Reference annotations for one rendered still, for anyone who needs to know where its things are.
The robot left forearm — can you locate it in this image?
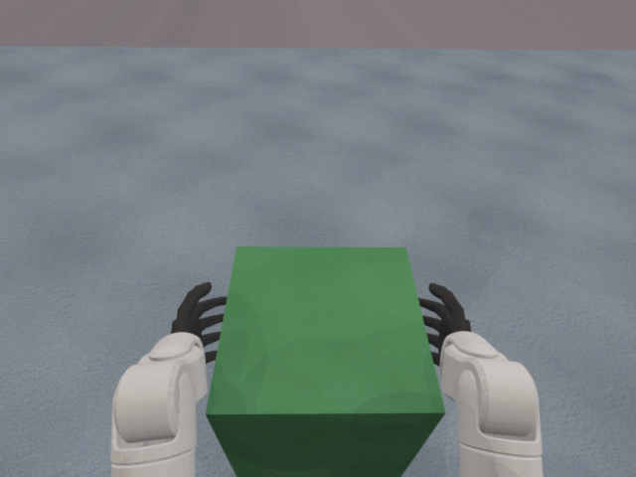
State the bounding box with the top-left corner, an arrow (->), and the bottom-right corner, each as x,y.
110,332 -> 208,477

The right robot hand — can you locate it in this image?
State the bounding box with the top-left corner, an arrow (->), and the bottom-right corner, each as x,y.
418,283 -> 471,367

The robot right forearm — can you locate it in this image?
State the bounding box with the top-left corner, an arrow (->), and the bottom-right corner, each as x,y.
439,331 -> 544,477

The left robot hand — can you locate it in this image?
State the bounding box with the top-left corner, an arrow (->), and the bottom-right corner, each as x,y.
171,282 -> 227,364

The carton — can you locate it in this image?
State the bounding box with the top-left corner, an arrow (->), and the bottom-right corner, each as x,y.
206,246 -> 445,477

